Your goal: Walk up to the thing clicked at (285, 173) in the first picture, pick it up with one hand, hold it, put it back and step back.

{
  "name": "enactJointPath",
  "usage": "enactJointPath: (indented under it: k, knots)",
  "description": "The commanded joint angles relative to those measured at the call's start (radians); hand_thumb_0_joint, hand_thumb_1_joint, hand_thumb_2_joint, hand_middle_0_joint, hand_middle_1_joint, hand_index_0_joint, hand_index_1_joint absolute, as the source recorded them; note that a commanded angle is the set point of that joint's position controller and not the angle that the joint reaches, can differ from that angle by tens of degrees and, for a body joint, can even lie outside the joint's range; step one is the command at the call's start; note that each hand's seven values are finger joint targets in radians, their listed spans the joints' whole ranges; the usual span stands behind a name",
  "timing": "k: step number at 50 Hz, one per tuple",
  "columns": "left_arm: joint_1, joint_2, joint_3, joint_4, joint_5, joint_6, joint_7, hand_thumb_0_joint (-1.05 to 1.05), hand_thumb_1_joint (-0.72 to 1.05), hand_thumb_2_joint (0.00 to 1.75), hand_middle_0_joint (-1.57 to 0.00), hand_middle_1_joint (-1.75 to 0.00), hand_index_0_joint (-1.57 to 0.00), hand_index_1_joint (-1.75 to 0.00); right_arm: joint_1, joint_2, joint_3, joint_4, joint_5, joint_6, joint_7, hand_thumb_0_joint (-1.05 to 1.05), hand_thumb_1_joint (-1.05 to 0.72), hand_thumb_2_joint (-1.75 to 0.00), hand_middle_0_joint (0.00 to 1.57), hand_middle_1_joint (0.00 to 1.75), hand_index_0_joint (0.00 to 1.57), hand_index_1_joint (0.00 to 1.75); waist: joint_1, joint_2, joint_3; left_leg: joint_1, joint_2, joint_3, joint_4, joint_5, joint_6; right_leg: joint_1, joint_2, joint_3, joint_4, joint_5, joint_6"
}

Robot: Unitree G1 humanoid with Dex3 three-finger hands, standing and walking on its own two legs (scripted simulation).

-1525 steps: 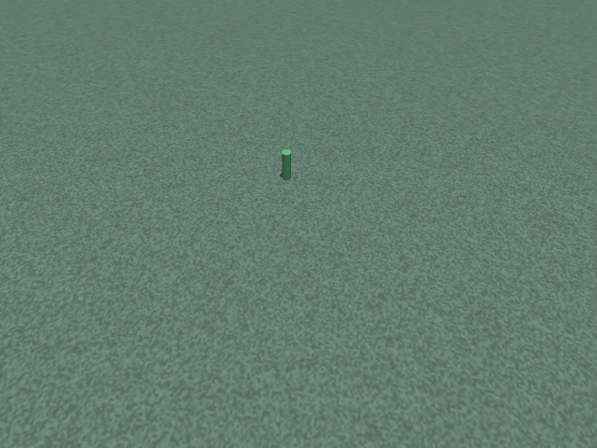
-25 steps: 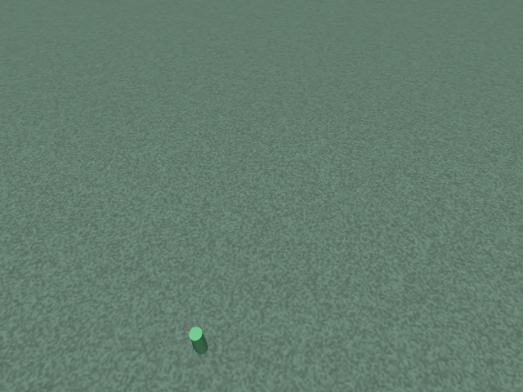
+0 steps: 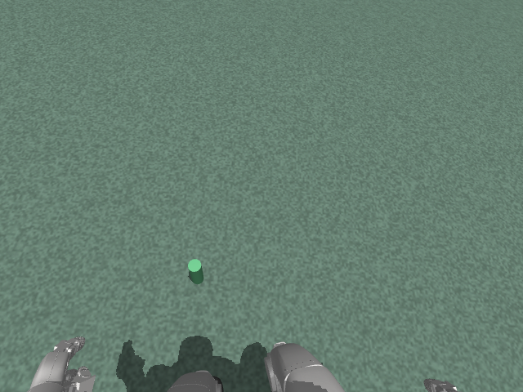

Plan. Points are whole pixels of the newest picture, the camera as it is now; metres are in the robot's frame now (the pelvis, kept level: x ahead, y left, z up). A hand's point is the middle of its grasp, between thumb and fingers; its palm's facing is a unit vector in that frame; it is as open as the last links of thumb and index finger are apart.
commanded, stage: step back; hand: left
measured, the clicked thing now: (196, 272) +0.48 +0.14 -0.69
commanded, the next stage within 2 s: none
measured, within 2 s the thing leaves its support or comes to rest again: neither
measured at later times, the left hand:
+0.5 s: hand out of the picture +0.02 +0.26 -0.14, palm faces -0.03 -0.92 -0.39, open 7.4 cm
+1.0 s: hand out of the picture -0.15 +0.26 -0.16, palm faces -0.10 -0.91 -0.40, open 7.4 cm
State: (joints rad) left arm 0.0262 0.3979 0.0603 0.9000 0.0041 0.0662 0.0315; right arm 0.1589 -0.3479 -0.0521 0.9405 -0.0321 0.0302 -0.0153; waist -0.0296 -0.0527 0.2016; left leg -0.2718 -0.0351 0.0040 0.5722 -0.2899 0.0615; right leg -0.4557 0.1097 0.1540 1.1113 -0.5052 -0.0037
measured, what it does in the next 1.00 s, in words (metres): walks backwards: right foot, then left foot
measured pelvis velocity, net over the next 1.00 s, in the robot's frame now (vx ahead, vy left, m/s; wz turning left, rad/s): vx -0.26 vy -0.01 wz -0.09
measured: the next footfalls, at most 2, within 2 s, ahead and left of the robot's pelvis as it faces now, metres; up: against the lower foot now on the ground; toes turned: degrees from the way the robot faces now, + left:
right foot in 0.24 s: -0.03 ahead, -0.12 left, +0.00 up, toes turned +0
left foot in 0.56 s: -0.09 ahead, +0.12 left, +0.00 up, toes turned -3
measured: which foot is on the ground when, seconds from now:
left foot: down 0.00-0.28, up 0.30-0.54, down 0.56-0.98, up 1.00-1.00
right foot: up 0.00-0.22, down 0.24-0.58, up 0.60-0.94, down 0.96-1.00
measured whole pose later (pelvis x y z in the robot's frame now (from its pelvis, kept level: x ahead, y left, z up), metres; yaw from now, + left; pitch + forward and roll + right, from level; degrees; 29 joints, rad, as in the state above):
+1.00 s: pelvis -0.26 -0.01 -0.02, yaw -5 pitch -3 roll -2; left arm 0.20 0.38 0.10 0.84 0.03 0.06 -0.01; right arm 0.11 -0.41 -0.06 0.80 -0.03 0.03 -0.02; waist -0.01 0.04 0.17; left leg -0.48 0.07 -0.04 0.72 -0.25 -0.01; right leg -0.24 0.04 0.03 0.68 -0.40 0.01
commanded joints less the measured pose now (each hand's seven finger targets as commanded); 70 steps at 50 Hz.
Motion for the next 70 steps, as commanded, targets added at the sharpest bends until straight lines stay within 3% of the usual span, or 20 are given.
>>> enactJointPath:
  k: [1, 11, 14, 15, 19, 24, 27, 29, 30, 33, 45, 47, 48, 49, 50, 53, 61, 63, 65, 70]
  knots:
    - [0.039, 0.166, 0.046, -0.083, 0.008, -0.023, 0.005, 0.00, 0.90, 0.90, -0.20, -0.30, -0.20, -0.30, 0.032, -0.258, -0.071, -0.101, 0.011, -0.026, -0.034, 0.00, -0.90, -0.90, 0.20, 0.30, 0.20, 0.30, -0.010, 0.158, -0.253, 0.328, 0.283, -0.256, -0.074, 0.746, 0.149, -0.070, -0.034, 0.005, -0.063, -0.015, 0.026]
    - [0.215, 0.144, 0.063, -0.056, 0.027, -0.044, -0.015, 0.00, 0.90, 0.90, -0.20, -0.30, -0.20, -0.30, -0.063, -0.285, -0.067, -0.152, 0.023, -0.015, -0.017, 0.00, -0.90, -0.90, 0.20, 0.30, 0.20, 0.30, 0.055, 0.131, -0.287, 0.043, 0.273, -0.229, -0.034, 0.340, 0.098, 0.295, -0.098, -0.109, -0.601, 0.269, -0.048]
    - [0.126, 0.298, 0.096, -0.114, 0.027, -0.053, -0.022, 0.00, 0.90, 0.90, -0.20, -0.30, -0.20, -0.30, -0.076, -0.218, -0.053, -0.152, 0.034, -0.008, -0.016, 0.00, -0.90, -0.90, 0.20, 0.30, 0.20, 0.30, 0.060, -0.236, -0.198, -0.135, -0.057, -0.028, 0.375, -0.252, -0.054, 0.180, -0.478, 0.370, -0.778, 0.500, -0.320]
    - [0.096, 0.282, 0.092, -0.148, 0.034, -0.061, -0.018, 0.00, 0.90, 0.90, -0.20, -0.30, -0.20, -0.30, -0.071, -0.234, -0.056, -0.143, 0.025, -0.004, -0.016, 0.00, -0.90, -0.90, 0.20, 0.30, 0.20, 0.30, 0.060, -0.181, -0.163, -0.116, -0.059, -0.119, 0.541, -0.339, -0.062, 0.107, -0.514, 0.407, -0.781, 0.570, -0.348]
    - [0.039, 0.205, 0.081, -0.179, 0.027, -0.058, 0.000, 0.00, 0.90, 0.90, -0.20, -0.30, -0.20, -0.30, 0.024, -0.225, -0.038, -0.119, 0.042, -0.015, -0.017, 0.00, -0.90, -0.90, 0.20, 0.30, 0.20, 0.30, 0.025, -0.083, -0.204, -0.173, -0.079, -0.141, 0.584, -0.223, -0.075, 0.253, -0.338, 0.101, -0.650, 0.787, -0.236]
    - [0.124, 0.202, 0.075, -0.196, 0.031, -0.039, -0.002, 0.00, 0.90, 0.90, -0.20, -0.30, -0.20, -0.30, 0.019, -0.198, -0.033, -0.144, 0.024, -0.026, -0.017, 0.00, -0.90, -0.90, 0.20, 0.30, 0.20, 0.30, 0.061, -0.137, -0.242, -0.140, 0.000, -0.042, 0.134, -0.205, -0.068, 0.419, -0.311, 0.064, -0.559, 0.803, -0.195]
    - [0.108, 0.192, 0.064, -0.215, 0.012, -0.020, -0.016, 0.00, 0.90, 0.90, -0.20, -0.30, -0.20, -0.30, 0.076, -0.212, -0.055, -0.118, 0.006, -0.039, -0.013, 0.00, -0.90, -0.90, 0.20, 0.30, 0.20, 0.30, 0.024, -0.051, -0.252, 0.080, 0.026, -0.040, -0.180, 0.168, -0.047, 0.268, -0.245, 0.025, -0.458, 0.591, -0.111]
    - [0.097, 0.157, 0.060, -0.236, 0.006, -0.020, -0.011, 0.00, 0.90, 0.90, -0.20, -0.30, -0.20, -0.30, 0.009, -0.396, -0.089, -0.155, -0.002, -0.041, -0.002, 0.00, -0.90, -0.90, 0.20, 0.30, 0.20, 0.30, 0.008, 0.310, -0.241, 0.065, 0.403, -0.485, -0.239, 0.420, 0.159, 0.030, -0.002, -0.098, -0.193, -0.064, -0.019]
    - [0.035, 0.185, 0.077, -0.224, 0.022, -0.018, 0.000, 0.00, 0.90, 0.90, -0.20, -0.30, -0.20, -0.30, 0.021, -0.404, -0.097, -0.156, -0.006, -0.044, -0.004, 0.00, -0.90, -0.90, 0.20, 0.30, 0.20, 0.30, -0.039, 0.271, -0.202, -0.042, 0.466, -0.574, -0.262, 0.408, 0.248, 0.045, -0.010, 0.026, 0.010, -0.160, -0.011]
    - [0.127, 0.172, 0.080, -0.177, 0.001, -0.015, -0.002, 0.00, 0.90, 0.90, -0.20, -0.30, -0.20, -0.30, -0.059, -0.295, -0.063, -0.164, -0.001, -0.049, -0.021, 0.00, -0.90, -0.90, 0.20, 0.30, 0.20, 0.30, 0.054, 0.157, -0.202, 0.065, 0.304, -0.283, -0.151, 0.540, 0.150, -0.051, -0.005, 0.075, 0.183, -0.026, -0.021]
    - [0.244, 0.152, 0.082, -0.139, 0.017, -0.026, -0.033, 0.00, 0.90, 0.90, -0.20, -0.30, -0.20, -0.30, -0.024, -0.325, -0.080, -0.221, -0.002, -0.026, -0.019, 0.00, -0.90, -0.90, 0.20, 0.30, 0.20, 0.30, 0.025, 0.270, -0.304, 0.081, 0.278, -0.217, -0.079, 0.313, 0.146, 0.189, -0.091, -0.122, -0.453, 0.076, 0.005]
    - [0.341, 0.151, 0.089, -0.089, 0.025, -0.032, -0.035, 0.00, 0.90, 0.90, -0.20, -0.30, -0.20, -0.30, -0.045, -0.320, -0.076, -0.220, 0.008, -0.013, -0.016, 0.00, -0.90, -0.90, 0.20, 0.30, 0.20, 0.30, 0.069, 0.251, -0.317, -0.034, 0.235, -0.187, -0.037, 0.188, 0.081, 0.337, -0.085, -0.160, -0.664, 0.218, -0.030]
    - [0.321, 0.208, 0.106, -0.100, 0.043, -0.038, -0.037, 0.00, 0.90, 0.90, -0.20, -0.30, -0.20, -0.30, -0.027, -0.274, -0.064, -0.220, 0.016, -0.009, -0.013, 0.00, -0.90, -0.90, 0.20, 0.30, 0.20, 0.30, 0.061, 0.125, -0.280, -0.195, 0.159, -0.162, 0.049, 0.046, 0.014, 0.375, -0.177, 0.015, -0.690, 0.154, -0.064]
    - [0.272, 0.317, 0.130, -0.137, 0.040, -0.036, -0.040, 0.00, 0.90, 0.90, -0.20, -0.30, -0.20, -0.30, -0.066, -0.215, -0.051, -0.250, 0.027, -0.013, -0.019, 0.00, -0.90, -0.90, 0.20, 0.30, 0.20, 0.30, 0.085, -0.185, -0.203, -0.327, -0.052, -0.071, 0.270, -0.209, -0.051, 0.240, -0.389, 0.323, -0.803, 0.083, -0.183]
    - [0.180, 0.381, 0.138, -0.177, 0.047, -0.036, -0.034, 0.00, 0.90, 0.90, -0.20, -0.30, -0.20, -0.30, -0.085, -0.255, -0.069, -0.236, 0.020, -0.009, -0.034, 0.00, -0.90, -0.90, 0.20, 0.30, 0.20, 0.30, 0.099, -0.242, -0.147, -0.249, -0.043, -0.123, 0.518, -0.319, -0.073, 0.022, -0.538, 0.451, -0.853, 0.123, -0.312]
    - [0.007, 0.237, 0.098, -0.210, 0.039, -0.045, -0.018, 0.00, 0.90, 0.90, -0.20, -0.30, -0.20, -0.30, 0.038, -0.245, -0.059, -0.171, 0.034, -0.014, -0.027, 0.00, -0.90, -0.90, 0.20, 0.30, 0.20, 0.30, -0.006, -0.089, -0.108, -0.204, -0.080, -0.159, 0.638, -0.170, -0.058, 0.014, -0.344, 0.098, -0.727, 0.378, -0.201]
    - [0.109, 0.209, 0.080, -0.217, 0.026, -0.025, -0.008, 0.00, 0.90, 0.90, -0.20, -0.30, -0.20, -0.30, 0.103, -0.207, -0.047, -0.146, 0.011, -0.037, -0.019, 0.00, -0.90, -0.90, 0.20, 0.30, 0.20, 0.30, 0.043, -0.118, -0.238, -0.093, -0.006, 0.008, -0.042, -0.068, -0.050, 0.373, -0.314, 0.024, -0.486, 0.651, -0.164]
    - [0.132, 0.171, 0.057, -0.225, 0.016, -0.009, -0.014, 0.00, 0.90, 0.90, -0.20, -0.30, -0.20, -0.30, 0.124, -0.246, -0.062, -0.132, -0.005, -0.044, -0.022, 0.00, -0.90, -0.90, 0.20, 0.30, 0.20, 0.30, 0.045, -0.029, -0.247, 0.080, 0.082, -0.132, -0.181, 0.154, -0.016, 0.175, -0.255, 0.009, -0.391, 0.441, -0.093]
    - [0.076, 0.179, 0.073, -0.235, 0.011, -0.007, -0.001, 0.00, 0.90, 0.90, -0.20, -0.30, -0.20, -0.30, 0.069, -0.442, -0.098, -0.167, -0.005, -0.045, -0.013, 0.00, -0.90, -0.90, 0.20, 0.30, 0.20, 0.30, -0.009, 0.291, -0.224, -0.039, 0.467, -0.616, -0.253, 0.373, 0.243, 0.011, -0.047, -0.038, -0.018, -0.161, -0.010]
    - [0.167, 0.194, 0.087, -0.163, 0.008, -0.001, -0.006, 0.00, 0.90, 0.90, -0.20, -0.30, -0.20, -0.30, -0.034, -0.298, -0.066, -0.171, -0.007, -0.048, -0.031, 0.00, -0.90, -0.90, 0.20, 0.30, 0.20, 0.30, 0.066, 0.164, -0.203, -0.026, 0.305, -0.281, -0.148, 0.422, 0.179, -0.011, -0.026, 0.039, 0.223, -0.008, -0.003]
